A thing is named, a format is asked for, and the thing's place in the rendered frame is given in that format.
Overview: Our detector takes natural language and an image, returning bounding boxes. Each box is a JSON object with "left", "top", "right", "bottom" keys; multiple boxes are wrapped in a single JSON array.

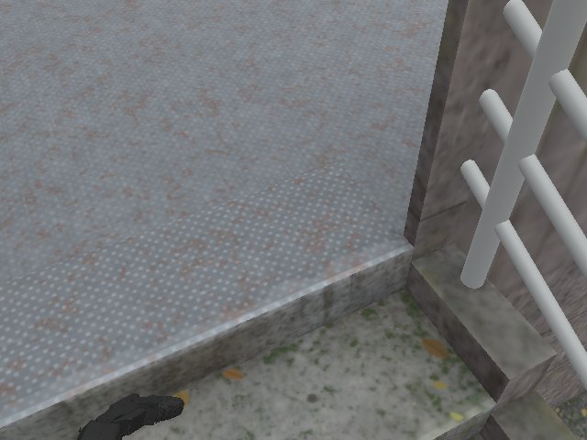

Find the robot left hand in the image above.
[{"left": 77, "top": 393, "right": 184, "bottom": 440}]

